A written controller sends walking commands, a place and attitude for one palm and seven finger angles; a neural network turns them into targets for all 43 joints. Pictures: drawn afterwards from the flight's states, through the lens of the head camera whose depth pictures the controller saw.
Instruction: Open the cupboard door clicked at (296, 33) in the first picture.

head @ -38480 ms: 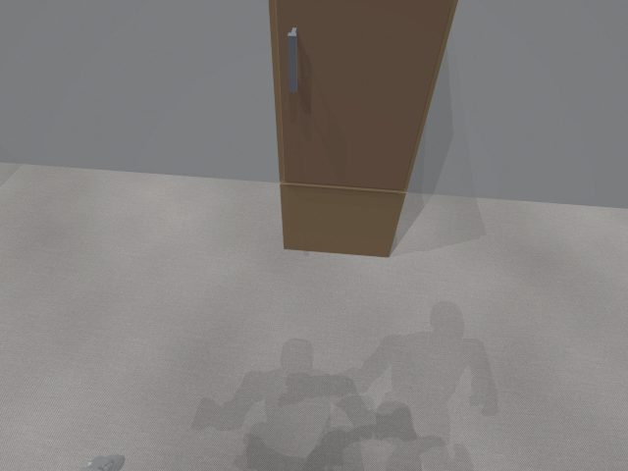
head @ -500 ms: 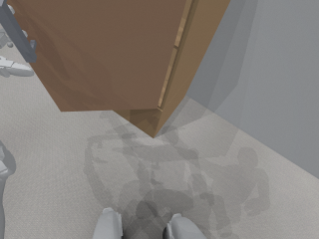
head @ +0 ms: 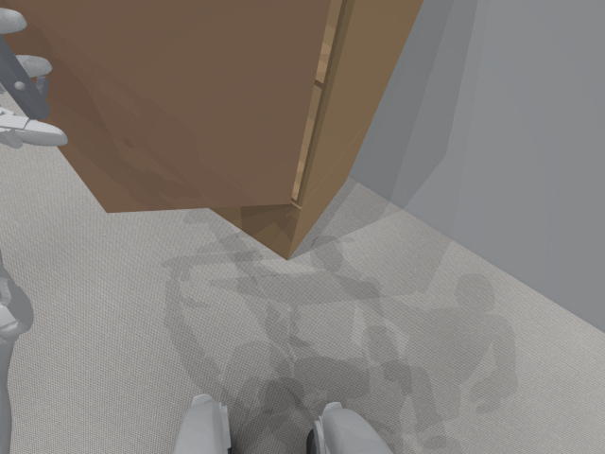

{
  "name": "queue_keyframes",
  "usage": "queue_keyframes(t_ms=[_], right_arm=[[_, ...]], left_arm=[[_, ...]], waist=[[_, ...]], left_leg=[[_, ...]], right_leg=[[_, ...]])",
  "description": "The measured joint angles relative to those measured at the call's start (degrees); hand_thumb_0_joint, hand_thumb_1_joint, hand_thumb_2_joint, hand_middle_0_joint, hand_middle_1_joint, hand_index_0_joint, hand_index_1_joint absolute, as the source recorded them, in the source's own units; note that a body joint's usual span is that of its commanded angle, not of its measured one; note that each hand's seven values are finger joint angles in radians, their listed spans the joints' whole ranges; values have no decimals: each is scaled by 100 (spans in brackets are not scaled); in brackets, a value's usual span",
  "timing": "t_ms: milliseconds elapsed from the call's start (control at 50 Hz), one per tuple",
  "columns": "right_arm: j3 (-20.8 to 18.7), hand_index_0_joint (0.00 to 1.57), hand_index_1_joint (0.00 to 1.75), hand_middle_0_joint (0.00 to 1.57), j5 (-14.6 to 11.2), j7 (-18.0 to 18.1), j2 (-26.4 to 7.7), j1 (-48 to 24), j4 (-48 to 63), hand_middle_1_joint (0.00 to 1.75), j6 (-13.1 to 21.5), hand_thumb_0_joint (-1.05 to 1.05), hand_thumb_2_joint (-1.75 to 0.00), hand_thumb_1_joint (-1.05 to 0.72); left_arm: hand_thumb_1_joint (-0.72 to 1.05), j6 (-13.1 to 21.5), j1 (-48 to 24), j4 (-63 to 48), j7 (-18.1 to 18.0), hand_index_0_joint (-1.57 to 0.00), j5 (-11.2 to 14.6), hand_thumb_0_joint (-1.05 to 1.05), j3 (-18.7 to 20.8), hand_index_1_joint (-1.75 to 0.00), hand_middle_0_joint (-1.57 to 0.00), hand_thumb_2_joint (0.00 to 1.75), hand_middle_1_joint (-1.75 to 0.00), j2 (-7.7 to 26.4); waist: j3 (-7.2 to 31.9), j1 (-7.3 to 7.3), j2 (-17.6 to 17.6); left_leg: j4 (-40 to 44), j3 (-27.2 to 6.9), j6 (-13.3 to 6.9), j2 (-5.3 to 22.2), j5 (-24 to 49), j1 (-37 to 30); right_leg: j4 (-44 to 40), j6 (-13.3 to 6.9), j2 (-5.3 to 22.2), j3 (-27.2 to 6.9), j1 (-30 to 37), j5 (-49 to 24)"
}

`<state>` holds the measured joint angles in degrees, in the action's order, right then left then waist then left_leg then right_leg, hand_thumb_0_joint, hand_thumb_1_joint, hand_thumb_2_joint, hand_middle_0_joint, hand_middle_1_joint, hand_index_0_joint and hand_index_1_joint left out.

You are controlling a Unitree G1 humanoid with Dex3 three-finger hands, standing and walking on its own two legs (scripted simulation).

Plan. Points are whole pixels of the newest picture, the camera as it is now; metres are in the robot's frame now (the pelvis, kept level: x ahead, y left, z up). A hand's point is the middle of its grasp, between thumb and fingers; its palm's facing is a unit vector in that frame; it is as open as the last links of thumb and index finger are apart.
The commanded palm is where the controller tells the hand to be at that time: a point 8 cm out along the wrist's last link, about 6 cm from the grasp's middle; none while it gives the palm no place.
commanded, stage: slide the fingers in behind the handle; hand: left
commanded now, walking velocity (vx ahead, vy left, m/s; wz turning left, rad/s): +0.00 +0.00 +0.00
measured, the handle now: (10, 54) +0.57 +0.29 +0.12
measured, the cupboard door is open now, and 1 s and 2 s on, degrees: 41 40 70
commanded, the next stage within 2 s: close the thumb around the handle in 0.32 s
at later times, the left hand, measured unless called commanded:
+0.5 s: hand (11, 87) +0.52 +0.28 +0.12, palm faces +0.04 -1.00 +0.01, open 13.9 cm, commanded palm +0.50 +0.31 +0.11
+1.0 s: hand (17, 87) +0.53 +0.27 +0.11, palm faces +0.03 -1.00 +0.01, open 6.3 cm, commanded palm +0.51 +0.31 +0.11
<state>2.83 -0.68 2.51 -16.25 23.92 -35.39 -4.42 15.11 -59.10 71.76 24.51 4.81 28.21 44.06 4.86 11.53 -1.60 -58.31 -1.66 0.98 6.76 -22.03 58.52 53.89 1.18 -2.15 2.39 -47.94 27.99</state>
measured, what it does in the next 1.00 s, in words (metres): stands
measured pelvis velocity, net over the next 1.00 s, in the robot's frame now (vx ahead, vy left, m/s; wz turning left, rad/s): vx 0.00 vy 0.01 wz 0.00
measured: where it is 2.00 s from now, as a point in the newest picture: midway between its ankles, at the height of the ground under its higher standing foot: outside the picture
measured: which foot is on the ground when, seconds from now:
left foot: down 0.00-1.00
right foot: down 0.00-1.00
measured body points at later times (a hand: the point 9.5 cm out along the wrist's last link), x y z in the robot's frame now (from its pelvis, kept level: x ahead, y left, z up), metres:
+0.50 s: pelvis +0.00 +0.01 +0.00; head +0.14 +0.04 +0.43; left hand +0.51 +0.33 +0.12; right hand -0.01 -0.26 -0.09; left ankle +0.04 +0.13 -0.67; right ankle -0.03 -0.14 -0.67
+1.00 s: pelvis +0.00 +0.01 +0.00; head +0.14 +0.05 +0.43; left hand +0.52 +0.33 +0.12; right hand -0.02 -0.26 -0.10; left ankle +0.04 +0.13 -0.67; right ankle -0.03 -0.14 -0.67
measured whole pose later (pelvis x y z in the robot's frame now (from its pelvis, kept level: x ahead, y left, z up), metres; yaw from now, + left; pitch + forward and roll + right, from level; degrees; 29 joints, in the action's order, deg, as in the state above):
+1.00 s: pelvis +0.00 +0.01 +0.00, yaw +0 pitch +22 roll -5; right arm 3.3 -0.3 2.2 -15.7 24.0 -35.4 -4.2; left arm 15.5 -59.8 72.6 23.9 4.4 27.5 43.5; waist 5.0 11.8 -1.6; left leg -58.6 -1.3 0.1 6.2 -22.3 58.7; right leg 53.3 2.1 -1.7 1.9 -47.7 27.7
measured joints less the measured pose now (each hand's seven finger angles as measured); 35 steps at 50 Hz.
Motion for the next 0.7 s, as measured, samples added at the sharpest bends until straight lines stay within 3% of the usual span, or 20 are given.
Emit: queue_keyframes(t_ms=[500,700], right_arm=[[23,21,30,20,6,-31,48,-28,30,30,-12,0,-90,-90],[7,21,30,20,26,-33,44,-42,-15,30,12,0,-90,-90]], left_arm=[[-49,59,118,20,-11,-31,37,-2,4,-120,-30,31,-121,-68],[-16,83,52,-22,-77,-33,58,-1,-163,-123,-32,45,-124,-190]], waist=[[37,-25,6],[38,-52,21]], left_leg=[[39,63,-64,-36,-32,-118],[6,26,-85,-76,-27,-77]], right_leg=[[-104,67,39,-61,131,-20],[-101,88,68,-24,129,-22]])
